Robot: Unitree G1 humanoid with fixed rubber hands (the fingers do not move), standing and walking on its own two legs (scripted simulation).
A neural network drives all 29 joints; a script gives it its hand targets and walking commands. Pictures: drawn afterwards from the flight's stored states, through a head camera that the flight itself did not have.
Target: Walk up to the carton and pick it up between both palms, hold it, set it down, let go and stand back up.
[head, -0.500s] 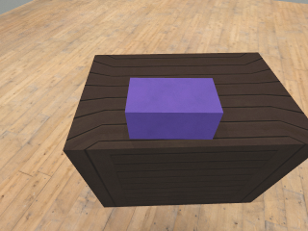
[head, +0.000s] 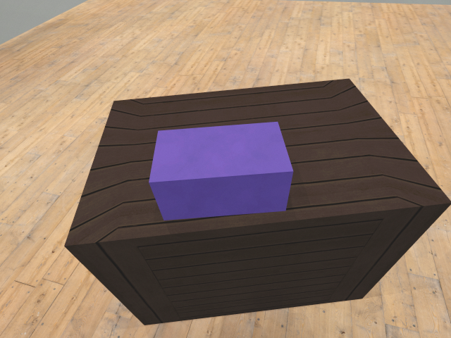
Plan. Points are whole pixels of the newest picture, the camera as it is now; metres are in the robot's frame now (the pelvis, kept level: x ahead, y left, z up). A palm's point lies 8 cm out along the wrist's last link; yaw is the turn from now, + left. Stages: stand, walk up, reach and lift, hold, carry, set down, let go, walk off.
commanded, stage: walk up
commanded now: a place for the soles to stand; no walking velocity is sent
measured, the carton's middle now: (221, 170) +0.49 +0.05 -0.01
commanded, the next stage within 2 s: none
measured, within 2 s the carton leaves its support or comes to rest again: neither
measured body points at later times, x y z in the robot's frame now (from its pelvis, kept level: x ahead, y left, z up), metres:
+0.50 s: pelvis +0.05 +0.00 +0.00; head +0.05 +0.01 +0.45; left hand +0.08 +0.24 -0.15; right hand +0.11 -0.22 -0.15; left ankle +0.06 +0.12 -0.73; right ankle +0.01 -0.10 -0.73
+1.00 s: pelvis +0.06 +0.00 +0.00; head +0.07 +0.02 +0.45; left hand +0.03 +0.24 -0.16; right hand +0.12 -0.22 -0.15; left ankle +0.06 +0.12 -0.73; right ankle +0.01 -0.10 -0.73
